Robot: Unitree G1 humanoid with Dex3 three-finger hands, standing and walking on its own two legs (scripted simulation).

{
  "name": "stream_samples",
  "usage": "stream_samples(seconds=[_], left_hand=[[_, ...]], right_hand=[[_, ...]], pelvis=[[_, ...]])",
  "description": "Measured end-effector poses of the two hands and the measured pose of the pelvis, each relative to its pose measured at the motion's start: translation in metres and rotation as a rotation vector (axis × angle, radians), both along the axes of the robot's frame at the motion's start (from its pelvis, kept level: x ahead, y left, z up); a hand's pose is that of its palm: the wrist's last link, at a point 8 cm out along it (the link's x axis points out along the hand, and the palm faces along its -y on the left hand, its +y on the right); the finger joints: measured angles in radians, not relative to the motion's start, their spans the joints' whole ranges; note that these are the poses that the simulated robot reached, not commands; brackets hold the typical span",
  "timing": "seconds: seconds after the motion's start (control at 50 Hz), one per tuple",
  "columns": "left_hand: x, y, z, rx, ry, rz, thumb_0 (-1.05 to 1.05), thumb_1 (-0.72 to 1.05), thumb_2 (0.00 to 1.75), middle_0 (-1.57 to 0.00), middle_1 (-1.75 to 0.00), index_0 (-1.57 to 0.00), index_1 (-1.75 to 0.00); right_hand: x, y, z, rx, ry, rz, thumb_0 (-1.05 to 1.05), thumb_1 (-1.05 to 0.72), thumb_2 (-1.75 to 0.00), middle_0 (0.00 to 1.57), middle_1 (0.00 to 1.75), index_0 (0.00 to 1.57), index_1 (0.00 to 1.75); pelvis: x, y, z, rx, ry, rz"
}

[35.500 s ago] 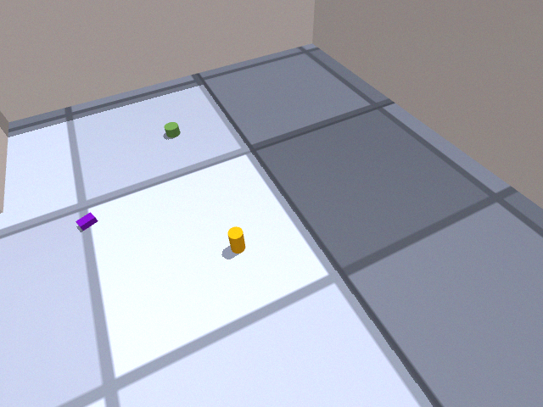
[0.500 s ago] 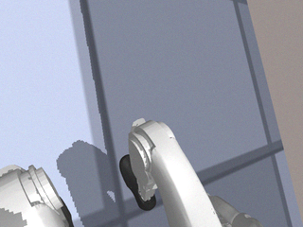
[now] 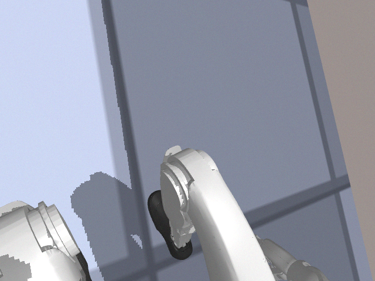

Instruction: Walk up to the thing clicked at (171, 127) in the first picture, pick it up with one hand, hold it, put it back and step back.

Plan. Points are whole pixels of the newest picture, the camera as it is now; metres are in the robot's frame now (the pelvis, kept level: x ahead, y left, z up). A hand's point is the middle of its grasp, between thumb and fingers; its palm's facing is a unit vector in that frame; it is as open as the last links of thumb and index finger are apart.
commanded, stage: close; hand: left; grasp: from above
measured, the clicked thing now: out of the picture +0.45 +0.34 -0.27
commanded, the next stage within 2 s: settle in 0.62 s
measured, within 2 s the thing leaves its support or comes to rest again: leaves its support in 1.00 s
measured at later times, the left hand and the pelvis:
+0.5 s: hand out of the picture +0.43 +0.34 -0.25, palm faces -0.43 -0.17 -0.89, open 10.6 cm; pelvis +0.00 +0.00 +0.00, yaw +0 degrees
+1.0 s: hand out of the picture +0.44 +0.34 -0.24, palm faces -0.42 -0.16 -0.89, open 10.5 cm; pelvis +0.00 +0.00 +0.00, yaw +0 degrees
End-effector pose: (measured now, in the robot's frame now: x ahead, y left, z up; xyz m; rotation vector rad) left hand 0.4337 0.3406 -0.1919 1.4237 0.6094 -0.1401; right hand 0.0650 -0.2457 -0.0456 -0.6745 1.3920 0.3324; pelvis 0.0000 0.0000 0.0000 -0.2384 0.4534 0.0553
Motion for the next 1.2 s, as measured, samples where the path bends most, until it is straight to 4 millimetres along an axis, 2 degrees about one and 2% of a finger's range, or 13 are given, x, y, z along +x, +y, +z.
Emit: stream_samples(seconds=[0.3,0.58,0.94,1.08,1.2], left_hand=[[0.002,0.000,0.002,0.017,-0.015,0.017,0.00,-0.03,0.55,-0.51,-0.76,-0.55,-0.72],[0.004,0.001,0.003,0.008,-0.015,0.031,0.00,-0.04,0.55,-0.56,-0.70,-0.59,-0.69],[0.005,0.003,0.004,0.010,-0.010,0.019,0.00,-0.07,0.56,-0.60,-0.68,-0.62,-0.66],[0.009,0.005,0.019,0.017,-0.057,0.016,0.00,-0.08,0.56,-0.61,-0.67,-0.64,-0.65],[0.010,0.009,0.045,0.037,-0.075,0.013,0.00,-0.08,0.56,-0.61,-0.66,-0.65,-0.64]], right_hand=[[-0.001,-0.002,0.003,0.003,-0.006,0.004,0.00,-0.90,-0.90,0.19,0.30,0.20,0.30],[-0.007,-0.002,0.005,-0.010,0.006,-0.008,0.00,-0.90,-0.90,0.19,0.30,0.20,0.30],[-0.001,0.003,0.003,-0.006,-0.004,-0.009,0.00,-0.91,-0.90,0.20,0.30,0.20,0.30],[0.005,0.000,0.000,0.007,-0.015,-0.030,0.00,-0.91,-0.91,0.20,0.30,0.20,0.30],[0.018,-0.003,-0.007,0.029,-0.051,-0.068,0.00,-0.91,-0.90,0.20,0.30,0.20,0.30]], pelvis=[[-0.001,0.000,0.002,0.003,0.001,-0.003],[-0.002,0.001,0.002,0.000,0.002,-0.004],[0.000,0.001,0.002,-0.004,0.012,0.000],[0.002,0.000,0.003,0.001,0.033,0.003],[0.004,0.000,0.006,0.011,0.065,0.013]])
